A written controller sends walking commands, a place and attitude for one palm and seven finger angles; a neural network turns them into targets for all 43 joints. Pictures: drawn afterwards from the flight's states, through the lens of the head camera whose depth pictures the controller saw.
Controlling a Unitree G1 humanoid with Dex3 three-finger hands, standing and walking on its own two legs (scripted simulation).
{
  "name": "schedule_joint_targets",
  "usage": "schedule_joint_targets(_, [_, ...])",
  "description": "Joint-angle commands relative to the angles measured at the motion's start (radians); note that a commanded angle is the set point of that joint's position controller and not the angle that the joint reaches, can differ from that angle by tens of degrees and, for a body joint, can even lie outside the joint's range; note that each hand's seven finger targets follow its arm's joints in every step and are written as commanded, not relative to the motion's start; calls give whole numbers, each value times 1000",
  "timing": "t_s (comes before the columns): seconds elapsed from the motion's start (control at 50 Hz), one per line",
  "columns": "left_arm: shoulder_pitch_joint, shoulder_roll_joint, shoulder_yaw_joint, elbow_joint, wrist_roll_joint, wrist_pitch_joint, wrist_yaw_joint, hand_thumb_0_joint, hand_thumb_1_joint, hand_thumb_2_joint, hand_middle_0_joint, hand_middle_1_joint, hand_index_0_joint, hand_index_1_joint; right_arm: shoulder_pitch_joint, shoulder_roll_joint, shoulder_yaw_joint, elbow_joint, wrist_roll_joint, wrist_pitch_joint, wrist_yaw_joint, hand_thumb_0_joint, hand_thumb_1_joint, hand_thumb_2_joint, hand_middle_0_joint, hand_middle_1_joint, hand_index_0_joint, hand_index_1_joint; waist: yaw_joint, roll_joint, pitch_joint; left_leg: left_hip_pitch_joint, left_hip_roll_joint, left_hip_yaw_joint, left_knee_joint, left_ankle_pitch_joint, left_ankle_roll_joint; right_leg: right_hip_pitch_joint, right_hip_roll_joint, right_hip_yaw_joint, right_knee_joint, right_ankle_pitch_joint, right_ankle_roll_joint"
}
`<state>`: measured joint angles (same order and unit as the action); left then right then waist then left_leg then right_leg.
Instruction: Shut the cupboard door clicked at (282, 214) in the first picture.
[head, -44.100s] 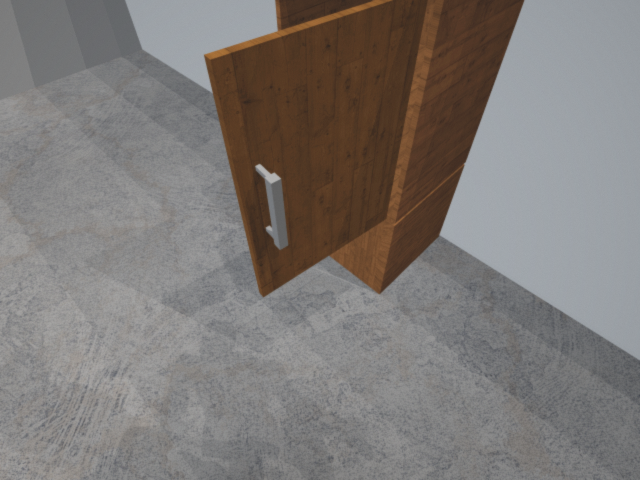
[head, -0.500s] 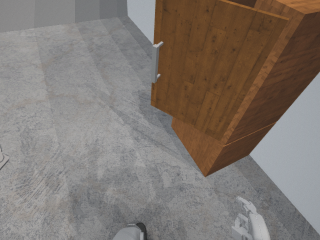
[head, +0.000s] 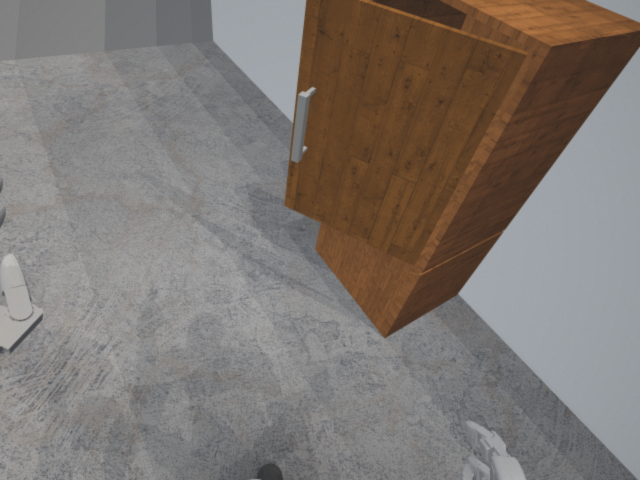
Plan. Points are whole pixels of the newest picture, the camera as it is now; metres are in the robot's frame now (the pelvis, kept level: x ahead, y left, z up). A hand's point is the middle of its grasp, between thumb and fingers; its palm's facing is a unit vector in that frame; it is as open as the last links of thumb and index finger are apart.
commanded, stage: stop stepping back and stand still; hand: left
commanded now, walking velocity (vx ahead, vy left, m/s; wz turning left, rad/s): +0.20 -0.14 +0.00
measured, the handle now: (303, 125) +0.88 +0.07 -0.04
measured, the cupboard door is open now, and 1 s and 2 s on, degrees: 30 30 30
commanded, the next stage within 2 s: let the arm hang, fingers relaxed in 1.46 s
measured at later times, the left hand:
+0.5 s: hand out of the picture +0.15 +0.31 +0.18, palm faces +0.29 -0.84 -0.45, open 7.4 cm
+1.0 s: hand out of the picture +0.18 +0.34 +0.17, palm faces +0.33 -0.78 -0.52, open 7.4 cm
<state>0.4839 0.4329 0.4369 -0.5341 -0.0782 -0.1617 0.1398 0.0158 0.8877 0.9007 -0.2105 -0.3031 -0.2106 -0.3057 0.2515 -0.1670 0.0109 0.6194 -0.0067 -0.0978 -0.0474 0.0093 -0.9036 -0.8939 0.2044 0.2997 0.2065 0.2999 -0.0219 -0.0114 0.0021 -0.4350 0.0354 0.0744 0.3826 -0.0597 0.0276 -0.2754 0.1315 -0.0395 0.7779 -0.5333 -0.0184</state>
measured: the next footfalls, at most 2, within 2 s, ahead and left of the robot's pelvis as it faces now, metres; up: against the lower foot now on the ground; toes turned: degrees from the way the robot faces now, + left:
right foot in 0.10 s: -0.04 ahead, -0.07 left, +0.00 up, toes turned -7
left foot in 0.24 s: +0.05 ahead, +0.18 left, +0.00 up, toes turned +2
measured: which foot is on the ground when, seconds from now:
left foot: down 0.00-0.08, up 0.10-0.22, down 0.24-1.00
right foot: up 0.00-0.08, down 0.10-0.24, up 0.26-0.52, down 0.54-1.00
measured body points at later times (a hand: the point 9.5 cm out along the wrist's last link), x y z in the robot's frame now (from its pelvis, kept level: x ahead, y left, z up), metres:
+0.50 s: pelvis -0.06 +0.07 +0.01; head -0.07 +0.10 +0.46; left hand +0.13 +0.36 +0.20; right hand +0.04 -0.15 -0.08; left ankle +0.04 +0.14 -0.73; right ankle -0.12 +0.02 -0.71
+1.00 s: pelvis -0.04 +0.09 +0.00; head -0.01 +0.10 +0.45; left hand +0.16 +0.38 +0.20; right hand +0.10 -0.13 -0.09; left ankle +0.01 +0.18 -0.74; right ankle -0.07 -0.01 -0.74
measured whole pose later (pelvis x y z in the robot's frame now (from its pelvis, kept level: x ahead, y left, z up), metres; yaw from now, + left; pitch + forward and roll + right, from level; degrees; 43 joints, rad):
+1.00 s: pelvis -0.04 +0.09 +0.00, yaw -4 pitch +1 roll -1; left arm 0.60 0.48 0.47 -0.54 -0.06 -0.18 0.16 0.01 0.89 0.90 -0.21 -0.30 -0.21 -0.31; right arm 0.24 -0.15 0.05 0.60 0.00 -0.09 -0.06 0.01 -0.90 -0.89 0.21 0.30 0.21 0.30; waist -0.03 -0.01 0.02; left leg -0.33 0.04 0.10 0.49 -0.19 0.03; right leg -0.19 0.02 -0.06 0.44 -0.26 -0.02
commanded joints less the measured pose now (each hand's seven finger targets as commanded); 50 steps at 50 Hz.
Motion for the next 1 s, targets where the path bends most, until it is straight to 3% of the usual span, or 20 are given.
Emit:
schedule_joint_targets(0.0, [148, 193, 120, -339, -12, -36, 16, 0, 900, 900, -200, -300, -200, -300, -94, -139, -62, -186, -10, -47, 10, 0, -900, -900, 200, 300, 200, 300, 34, 254, -216, 87, 82, -72, -228, -457, -177, 270, 27, -118, -346, 31, -29])
schedule_joint_targets(0.04, [126, 248, 154, -315, 0, -12, 24, 0, 900, 900, -200, -300, -200, -300, -66, -144, -65, -149, 2, -10, 7, 0, -900, -900, 200, 300, 200, 300, 18, -60, -145, 139, -16, 57, 285, -359, -133, 35, -248, 126, -549, 30, -132])
schedule_joint_targets(0.06, [24, 280, 173, -330, -8, -16, 33, 0, 900, 900, -200, -300, -200, -300, -70, -152, -66, -130, 1, 1, 0, 0, -900, -900, 200, 300, 200, 300, 2, -173, -68, 116, -10, -63, 606, -316, -91, -200, -469, 362, -645, -66, -241])
schedule_joint_targets(0.08, [-65, 301, 221, -271, -10, -28, 49, 0, 900, 900, -200, -300, -200, -300, -74, -166, -59, -111, -22, 3, -7, 0, -900, -900, 200, 300, 200, 300, -14, -97, -43, 66, 26, -127, 677, -312, -73, -243, -515, 366, -647, -20, -284])
schedule_joint_targets(0.12, [-120, 175, 94, -81, 7, -8, 50, 0, 900, 900, -200, -300, -200, -300, -51, -143, -54, -99, -2, 16, -10, 0, -900, -900, 200, 300, 200, 300, -32, -144, -24, 75, 38, -115, 515, -330, -53, -197, -380, 203, -534, -172, -175])
schedule_joint_targets(0.18, [-183, 169, 41, -64, 26, 17, 53, 0, 900, 900, -200, -300, -200, -300, -107, -172, -51, -105, 16, 25, -43, 0, -900, -900, 200, 300, 200, 300, -36, 29, 99, 177, 27, -42, 244, -375, -32, -279, -290, 86, -375, -212, -121])
schedule_joint_targets(0.2, [-200, 162, 27, -113, 30, 9, 50, 0, 900, 900, -200, -300, -200, -300, -113, -189, -42, -122, 14, 15, -51, 0, -900, -900, 200, 300, 200, 300, -31, 182, 121, 150, 93, -180, 58, -501, 5, -273, -201, 40, -217, -153, -81])
schedule_joint_targets(0.22, [-187, 169, 42, -152, 21, -5, 48, 0, 900, 900, -200, -300, -200, -300, -107, -193, -34, -139, 14, 3, -53, 0, -900, -900, 200, 300, 200, 300, -30, 356, 121, 135, 236, -483, -167, -687, 63, -278, -82, -33, -10, -76, -17])
schedule_joint_targets(0.24, [-160, 213, 75, -197, 13, -28, 37, 0, 900, 900, -200, -300, -200, -300, -134, -167, -20, -153, 10, -9, -45, 0, -900, -900, 200, 300, 200, 300, -12, 371, 75, 36, 307, -616, -329, -899, 40, -184, -48, -9, 144, -45, -11])
schedule_joint_targets(0.28, [-85, 293, 161, -288, 9, -47, 17, 0, 900, 900, -200, -300, -200, -300, -150, -165, -35, -158, -7, -18, -30, 0, -900, -900, 200, 300, 200, 300, 24, 209, 4, -42, 288, -562, -371, -809, -61, -54, -41, 14, 210, 43, -20])
schedule_joint_targets(0.36, [72, 178, 102, -315, 15, -31, 23, 0, 900, 900, -200, -300, -200, -300, -127, -152, -41, -157, -15, 2, -3, 0, -900, -900, 200, 300, 200, 300, 31, 290, -86, -14, 212, -209, -306, -608, -59, 133, -21, -86, 2, 73, -25])
schedule_joint_targets(0.44, [79, 191, 105, -194, 7, 18, 30, 0, 900, 900, -200, -300, -200, -300, -103, -147, -47, -158, -6, 30, -22, 0, -900, -900, 200, 300, 200, 300, 11, 211, -84, 8, 153, -135, -188, -531, -89, 269, -14, -109, -351, 56, -44])
schedule_joint_targets(0.52, [-37, 264, 163, -173, 5, 15, 49, 0, 900, 900, -200, -300, -200, -300, -80, -139, -52, -139, -8, 45, -29, 0, -900, -900, 200, 300, 200, 300, -14, -102, -62, -59, 46, -26, 395, -253, -61, 115, -429, 354, -579, 25, -232])
schedule_joint_targets(0.54, [-76, 252, 155, -168, 8, -9, 60, 0, 900, 900, -200, -300, -200, -300, -80, -141, -53, -132, -3, 30, -26, 0, -900, -900, 200, 300, 200, 300, -10, -104, -64, -78, 50, -45, 423, -248, -62, 141, -446, 336, -547, 114, -251])
schedule_joint_targets(0.6, [-56, 149, 52, -103, 23, 12, 53, 0, 900, 900, -200, -300, -200, -300, -123, -158, -57, -135, 20, 35, -25, 0, -900, -900, 200, 300, 200, 300, 2, -109, 58, -53, 45, -47, 441, -304, -43, -17, -397, 288, -520, -19, -215])
schedule_joint_targets(0.68, [-176, 208, 66, -228, 39, -27, 65, 0, 900, 900, -200, -300, -200, -300, -134, -166, -41, -126, 17, 9, -50, 0, -900, -900, 200, 300, 200, 300, -9, 54, 75, 163, 51, -22, 161, -221, -17, -73, -311, 99, -351, 112, -118])
schedule_joint_targets(0.74, [-127, 213, 104, -276, 29, -65, 50, 0, 900, 900, -200, -300, -200, -300, -120, -157, -31, -134, -6, -19, -45, 0, -900, -900, 200, 300, 200, 300, -11, 375, 25, 219, 276, -517, -184, -392, 53, -148, -101, -6, 1, 4, -6])
schedule_joint_targets(0.76, [-117, 231, 125, -275, 33, -77, 46, 0, 900, 900, -200, -300, -200, -300, -124, -144, -27, -134, -19, -34, -42, 0, -900, -900, 200, 300, 200, 300, -2, 310, 26, 149, 309, -556, -245, -465, 67, -109, -121, 49, 49, 21, -3])
schedule_joint_targets(0.88, [143, 162, 145, -182, 21, -75, 36, 0, 900, 900, -200, -300, -200, -300, -90, -150, -42, -146, 0, -40, -19, 0, -900, -900, 200, 300, 200, 300, 6, 194, -87, 99, 165, -178, -143, -360, -2, 167, -110, -23, -349, 230, 8])
schedule_joint_targets(0.98, [114, 157, 132, -117, 16, -53, 39, 0, 900, 900, -200, -300, -200, -300, -81, -152, -45, -138, 13, -32, -30, 0, -900, -900, 200, 300, 200, 300, 4, 74, -125, 117, 127, -119, -32, -178, -11, 186, -156, 36, -378, 388, 11])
